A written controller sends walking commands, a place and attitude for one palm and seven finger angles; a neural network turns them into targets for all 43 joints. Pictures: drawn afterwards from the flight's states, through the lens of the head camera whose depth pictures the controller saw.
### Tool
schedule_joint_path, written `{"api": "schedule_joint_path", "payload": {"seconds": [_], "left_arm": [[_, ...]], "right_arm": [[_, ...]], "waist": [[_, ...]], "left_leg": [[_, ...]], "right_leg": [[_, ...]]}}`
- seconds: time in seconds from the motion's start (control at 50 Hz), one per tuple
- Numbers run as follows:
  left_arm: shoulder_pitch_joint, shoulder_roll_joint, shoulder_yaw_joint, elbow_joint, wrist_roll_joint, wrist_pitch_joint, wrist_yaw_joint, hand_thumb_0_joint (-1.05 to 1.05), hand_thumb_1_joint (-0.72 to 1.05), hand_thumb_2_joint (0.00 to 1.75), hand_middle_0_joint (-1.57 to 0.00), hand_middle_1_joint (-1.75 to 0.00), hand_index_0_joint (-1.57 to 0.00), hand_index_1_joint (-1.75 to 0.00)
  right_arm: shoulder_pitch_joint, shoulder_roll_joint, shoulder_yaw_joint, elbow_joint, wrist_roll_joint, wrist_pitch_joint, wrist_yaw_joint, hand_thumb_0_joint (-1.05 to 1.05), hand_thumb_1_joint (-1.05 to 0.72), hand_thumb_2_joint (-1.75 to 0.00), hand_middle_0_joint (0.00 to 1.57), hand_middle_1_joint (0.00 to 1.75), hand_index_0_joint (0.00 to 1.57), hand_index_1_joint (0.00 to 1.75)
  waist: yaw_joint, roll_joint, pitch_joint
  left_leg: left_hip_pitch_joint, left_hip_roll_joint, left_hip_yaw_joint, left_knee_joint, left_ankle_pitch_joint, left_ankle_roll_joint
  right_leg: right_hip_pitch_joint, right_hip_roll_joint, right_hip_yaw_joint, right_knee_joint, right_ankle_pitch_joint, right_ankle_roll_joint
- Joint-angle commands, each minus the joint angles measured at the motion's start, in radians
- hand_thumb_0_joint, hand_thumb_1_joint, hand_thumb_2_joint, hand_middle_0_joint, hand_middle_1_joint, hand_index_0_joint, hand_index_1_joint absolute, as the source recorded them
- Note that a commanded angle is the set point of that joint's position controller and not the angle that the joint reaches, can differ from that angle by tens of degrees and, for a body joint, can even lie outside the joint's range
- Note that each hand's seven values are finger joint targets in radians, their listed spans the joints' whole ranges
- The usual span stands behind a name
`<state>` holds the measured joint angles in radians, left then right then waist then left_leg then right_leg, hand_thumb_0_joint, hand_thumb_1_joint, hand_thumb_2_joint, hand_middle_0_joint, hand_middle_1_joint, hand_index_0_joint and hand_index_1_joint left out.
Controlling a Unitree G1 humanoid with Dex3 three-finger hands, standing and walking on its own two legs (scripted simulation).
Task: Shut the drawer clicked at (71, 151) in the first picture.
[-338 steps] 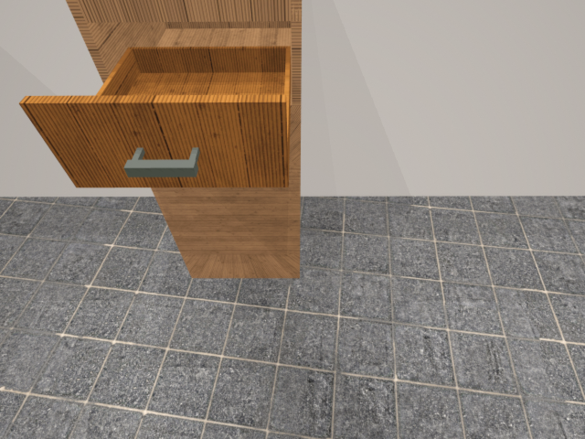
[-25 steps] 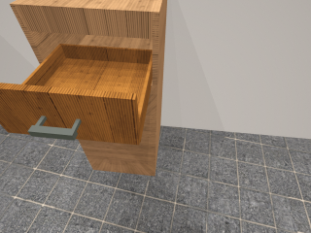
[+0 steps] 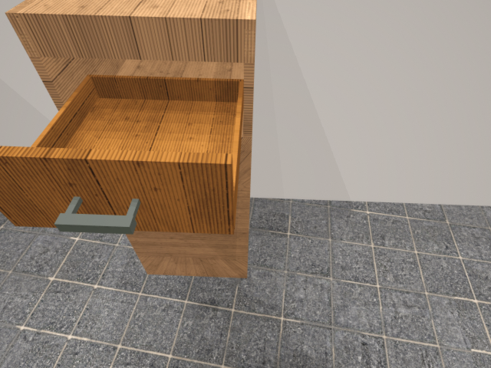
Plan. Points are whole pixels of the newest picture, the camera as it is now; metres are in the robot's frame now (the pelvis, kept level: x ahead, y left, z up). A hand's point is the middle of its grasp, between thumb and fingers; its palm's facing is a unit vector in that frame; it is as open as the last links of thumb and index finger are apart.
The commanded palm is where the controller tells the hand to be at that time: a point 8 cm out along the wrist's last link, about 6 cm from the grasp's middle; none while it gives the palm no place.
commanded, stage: come to a stop and stand still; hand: left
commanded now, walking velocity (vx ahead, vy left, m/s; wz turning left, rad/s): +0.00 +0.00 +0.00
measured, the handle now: (101, 213) +0.31 +0.23 +0.11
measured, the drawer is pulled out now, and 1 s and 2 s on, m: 0.27 0.27 0.27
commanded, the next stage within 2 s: look again from close up in 0.90 s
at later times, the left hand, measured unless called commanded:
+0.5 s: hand out of the picture -0.03 +0.11 -0.17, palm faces +0.05 -0.99 -0.14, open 7.3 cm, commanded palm none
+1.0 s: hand out of the picture -0.02 +0.09 -0.17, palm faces +0.07 -0.98 -0.17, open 7.4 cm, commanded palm none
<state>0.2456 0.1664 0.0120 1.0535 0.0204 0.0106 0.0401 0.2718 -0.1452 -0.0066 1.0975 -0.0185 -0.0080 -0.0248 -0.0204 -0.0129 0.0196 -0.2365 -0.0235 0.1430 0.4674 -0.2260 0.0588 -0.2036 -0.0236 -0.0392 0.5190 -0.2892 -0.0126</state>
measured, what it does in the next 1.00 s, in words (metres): shifts its weight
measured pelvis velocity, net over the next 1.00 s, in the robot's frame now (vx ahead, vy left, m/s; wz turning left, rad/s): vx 0.01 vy -0.06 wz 0.03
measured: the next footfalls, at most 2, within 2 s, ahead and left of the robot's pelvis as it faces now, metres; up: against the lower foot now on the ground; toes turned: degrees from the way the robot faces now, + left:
none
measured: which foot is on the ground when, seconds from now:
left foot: down 0.00-1.00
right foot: down 0.00-1.00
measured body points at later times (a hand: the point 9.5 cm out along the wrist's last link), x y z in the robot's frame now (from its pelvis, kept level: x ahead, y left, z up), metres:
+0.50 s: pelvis +0.01 -0.04 +0.01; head +0.01 -0.04 +0.46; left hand -0.03 +0.16 -0.15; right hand -0.01 -0.24 -0.16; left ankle +0.02 +0.08 -0.74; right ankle -0.02 -0.11 -0.74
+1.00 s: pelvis +0.01 -0.06 +0.01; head +0.01 -0.07 +0.46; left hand -0.03 +0.15 -0.15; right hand +0.00 -0.26 -0.16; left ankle +0.02 +0.08 -0.74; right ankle -0.02 -0.11 -0.74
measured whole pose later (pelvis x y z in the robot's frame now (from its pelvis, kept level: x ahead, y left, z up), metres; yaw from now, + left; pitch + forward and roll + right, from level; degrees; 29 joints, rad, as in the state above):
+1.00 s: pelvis +0.01 -0.06 +0.01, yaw +1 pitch -2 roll +1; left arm 0.36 0.11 -0.01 1.13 0.01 -0.03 0.04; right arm 0.30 -0.11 0.01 1.17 -0.01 -0.01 -0.04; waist 0.01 0.00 0.02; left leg -0.17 0.06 0.08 0.40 -0.19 -0.04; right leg -0.10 0.07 -0.09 0.39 -0.27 -0.10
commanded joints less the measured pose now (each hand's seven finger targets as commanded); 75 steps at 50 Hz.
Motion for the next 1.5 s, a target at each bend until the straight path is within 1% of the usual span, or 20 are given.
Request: {"api": "schedule_joint_path", "payload": {"seconds": [0.0, 0.08, 0.36, 0.56, 0.82, 0.96, 0.98, 1.0, 1.02, 1.04, 1.08, 1.1, 1.12, 1.16, 1.2, 1.22, 1.24, 1.28, 1.4, 1.48], "left_arm": [[0.088, 0.073, 0.0, 0.0, -0.01, -0.033, -0.005, 0.0, 0.9, 0.9, -0.2, -0.3, -0.2, -0.3], [0.107, 0.067, -0.006, 0.017, -0.012, -0.033, -0.003, 0.0, 0.9, 0.9, -0.2, -0.3, -0.2, -0.3], [0.172, 0.042, -0.013, 0.053, -0.012, -0.046, 0.004, 0.0, 0.9, 0.9, -0.2, -0.3, -0.2, -0.3], [0.206, 0.024, -0.015, 0.065, -0.011, -0.049, 0.008, 0.0, 0.9, 0.9, -0.2, -0.3, -0.2, -0.3], [0.21, 0.038, -0.007, 0.061, -0.01, -0.049, 0.01, 0.0, 0.9, 0.9, -0.2, -0.3, -0.2, -0.3], [0.212, 0.041, -0.003, 0.059, -0.012, -0.048, 0.011, 0.0, 0.9, 0.9, -0.2, -0.3, -0.2, -0.3], [0.246, 0.071, 0.005, 0.073, 0.003, -0.073, 0.05, 0.0, 0.9, 0.9, -0.2, -0.3, -0.2, -0.3], [0.216, 0.114, 0.016, 0.023, 0.006, -0.079, 0.043, 0.0, 0.9, 0.9, -0.2, -0.3, -0.2, -0.3], [0.158, 0.122, 0.029, 0.0, 0.004, -0.071, 0.037, 0.0, 0.9, 0.9, -0.2, -0.3, -0.2, -0.3], [0.137, 0.118, 0.035, -0.003, -0.004, -0.06, 0.04, 0.0, 0.9, 0.9, -0.2, -0.3, -0.2, -0.3], [0.148, 0.086, 0.022, -0.019, -0.006, -0.061, 0.03, 0.0, 0.9, 0.9, -0.2, -0.3, -0.2, -0.3], [0.139, 0.072, 0.016, -0.023, -0.005, -0.062, 0.025, 0.0, 0.9, 0.9, -0.2, -0.3, -0.2, -0.3], [0.119, 0.07, 0.017, -0.032, -0.003, -0.059, 0.023, 0.0, 0.9, 0.9, -0.2, -0.3, -0.2, -0.3], [0.111, 0.051, 0.009, -0.03, -0.006, -0.053, 0.019, 0.0, 0.9, 0.9, -0.2, -0.3, -0.2, -0.3], [0.119, 0.034, 0.005, -0.029, -0.008, -0.053, 0.017, 0.0, 0.9, 0.9, -0.2, -0.3, -0.2, -0.3], [0.115, 0.037, 0.004, -0.028, -0.006, -0.046, 0.017, 0.0, 0.9, 0.9, -0.2, -0.3, -0.2, -0.3], [0.117, 0.046, 0.001, -0.023, -0.01, -0.04, 0.013, 0.0, 0.9, 0.9, -0.2, -0.3, -0.2, -0.3], [0.135, 0.043, -0.003, -0.016, -0.01, -0.039, 0.008, 0.0, 0.9, 0.9, -0.2, -0.3, -0.2, -0.3], [0.125, 0.051, -0.009, -0.013, -0.01, -0.032, 0.002, 0.0, 0.9, 0.9, -0.2, -0.3, -0.2, -0.3], [0.12, 0.053, -0.011, -0.008, -0.01, -0.031, 0.002, 0.0, 0.9, 0.9, -0.2, -0.3, -0.2, -0.3]], "right_arm": [[0.052, -0.078, -0.01, -0.004, 0.007, -0.022, -0.004, 0.0, -0.9, -0.9, 0.2, 0.3, 0.2, 0.3], [0.072, -0.063, -0.002, 0.03, 0.009, -0.025, -0.007, 0.0, -0.9, -0.9, 0.2, 0.3, 0.2, 0.3], [0.094, -0.045, 0.003, 0.06, 0.012, -0.023, -0.014, 0.0, -0.9, -0.9, 0.2, 0.3, 0.2, 0.3], [0.085, -0.036, 0.003, 0.062, 0.011, -0.015, -0.015, 0.0, -0.9, -0.9, 0.2, 0.3, 0.2, 0.3], [0.093, -0.033, 0.002, 0.058, 0.01, -0.009, -0.018, 0.0, -0.9, -0.9, 0.2, 0.3, 0.2, 0.3], [0.095, -0.035, 0.002, 0.056, 0.009, -0.008, -0.02, 0.0, -0.9, -0.9, 0.2, 0.3, 0.2, 0.3], [-0.004, -0.072, -0.008, -0.023, 0.013, -0.022, -0.01, 0.0, -0.9, -0.9, 0.2, 0.3, 0.2, 0.3], [0.107, -0.033, -0.016, -0.04, 0.013, 0.007, -0.011, 0.0, -0.9, -0.9, 0.2, 0.3, 0.2, 0.3], [0.138, -0.042, -0.026, -0.033, 0.011, 0.016, -0.012, 0.0, -0.9, -0.9, 0.2, 0.3, 0.2, 0.3], [0.17, -0.039, -0.029, -0.036, 0.018, 0.01, -0.015, 0.0, -0.9, -0.9, 0.2, 0.3, 0.2, 0.3], [0.118, -0.024, -0.015, -0.061, 0.016, 0.002, -0.009, 0.0, -0.9, -0.9, 0.2, 0.3, 0.2, 0.3], [0.108, -0.02, -0.013, -0.067, 0.011, 0.0, -0.007, 0.0, -0.9, -0.9, 0.2, 0.3, 0.2, 0.3], [0.121, -0.014, -0.012, -0.065, 0.006, -0.002, -0.002, 0.0, -0.9, -0.9, 0.2, 0.3, 0.2, 0.3], [0.129, -0.037, -0.009, -0.064, 0.0, -0.008, -0.002, 0.0, -0.9, -0.9, 0.2, 0.3, 0.2, 0.3], [0.127, -0.061, -0.004, -0.063, -0.003, -0.013, -0.004, 0.0, -0.9, -0.9, 0.2, 0.3, 0.2, 0.3], [0.132, -0.059, 0.0, -0.052, -0.004, -0.021, -0.003, 0.0, -0.9, -0.9, 0.2, 0.3, 0.2, 0.3], [0.116, -0.065, 0.006, -0.051, -0.003, -0.023, -0.005, 0.0, -0.9, -0.9, 0.2, 0.3, 0.2, 0.3], [0.1, -0.079, 0.007, -0.058, -0.001, -0.025, -0.009, 0.0, -0.9, -0.9, 0.2, 0.3, 0.2, 0.3], [0.106, -0.092, 0.011, -0.039, -0.001, -0.03, -0.01, 0.0, -0.9, -0.9, 0.2, 0.3, 0.2, 0.3], [0.109, -0.097, 0.011, -0.026, 0.002, -0.036, -0.013, 0.0, -0.9, -0.9, 0.2, 0.3, 0.2, 0.3]], "waist": [[0.01, -0.034, 0.026], [0.018, 0.015, 0.055], [0.019, 0.003, 0.035], [0.022, 0.001, 0.087], [0.026, -0.027, 0.079], [0.03, -0.005, 0.084], [0.047, -0.049, 0.156], [-0.023, -0.061, 0.073], [-0.034, -0.015, 0.074], [-0.046, -0.028, 0.008], [-0.005, -0.027, -0.055], [-0.005, -0.017, -0.054], [-0.009, -0.005, -0.035], [-0.01, -0.019, 0.045], [0.006, -0.004, 0.101], [0.012, 0.074, 0.101], [0.024, 0.107, 0.106], [0.037, 0.053, 0.104], [0.034, 0.026, 0.084], [0.03, 0.015, 0.05]], "left_leg": [[0.057, 0.145, -0.166, -0.136, 0.089, -0.028], [0.073, 0.15, -0.163, -0.162, 0.099, -0.025], [0.119, 0.15, -0.145, -0.147, 0.147, -0.031], [0.099, 0.142, -0.138, -0.139, 0.106, -0.039], [0.076, 0.133, -0.12, -0.114, 0.088, -0.049], [0.07, 0.13, -0.119, -0.099, 0.096, -0.052], [-0.09, 0.091, -0.027, 0.17, -0.09, -0.092], [-0.103, 0.062, -0.118, 0.251, -0.163, -0.058], [-0.083, 0.052, -0.075, 0.244, -0.165, -0.058], [-0.059, 0.06, -0.067, 0.219, -0.146, -0.053], [-0.044, 0.059, -0.097, 0.179, -0.085, -0.05], [-0.013, 0.065, -0.103, 0.129, -0.083, -0.052], [0.024, 0.061, -0.092, 0.073, -0.051, -0.057], [0.043, 0.082, -0.138, 0.012, -0.024, -0.042], [0.005, 0.123, -0.178, -0.027, 0.024, -0.021], [-0.022, 0.132, -0.217, -0.065, 0.064, -0.011], [-0.051, 0.143, -0.248, -0.1, 0.061, 0.004], [-0.078, 0.147, -0.257, -0.131, 0.016, 0.011], [-0.049, 0.145, -0.265, -0.171, -0.021, 0.014], [-0.004, 0.15, -0.266, -0.17, 0.056, 0.018]], "right_leg": [[-0.031, -0.088, 0.108, -0.165, 0.138, -0.029], [-0.029, -0.084, 0.097, -0.193, 0.131, -0.025], [-0.005, -0.086, 0.104, -0.221, 0.202, -0.029], [-0.036, -0.087, 0.111, -0.242, 0.173, -0.029], [-0.004, -0.092, 0.118, -0.255, 0.228, -0.004], [-0.001, -0.096, 0.118, -0.255, 0.251, 0.001], [-0.014, -0.173, 0.228, -0.242, 0.939, 0.14], [0.057, -0.206, 0.203, -0.224, 0.955, 0.161], [0.06, -0.188, 0.145, -0.23, 1.024, 0.172], [0.096, -0.149, 0.089, -0.189, 0.899, 0.12], [0.118, -0.159, 0.127, -0.171, 0.558, -0.042], [0.071, -0.166, 0.149, -0.187, 0.356, -0.1], [0.028, -0.155, 0.136, -0.196, 0.217, -0.114], [-0.073, -0.122, 0.144, -0.204, 0.019, -0.09], [-0.089, -0.079, 0.14, -0.199, 0.009, -0.064], [-0.052, -0.065, 0.111, -0.153, 0.035, -0.066], [-0.021, -0.048, 0.094, -0.127, 0.036, -0.058], [0.009, -0.043, 0.088, -0.123, 0.041, -0.053], [0.009, -0.052, 0.08, -0.111, 0.048, -0.049], [0.012, -0.055, 0.076, -0.1, 0.082, -0.041]]}}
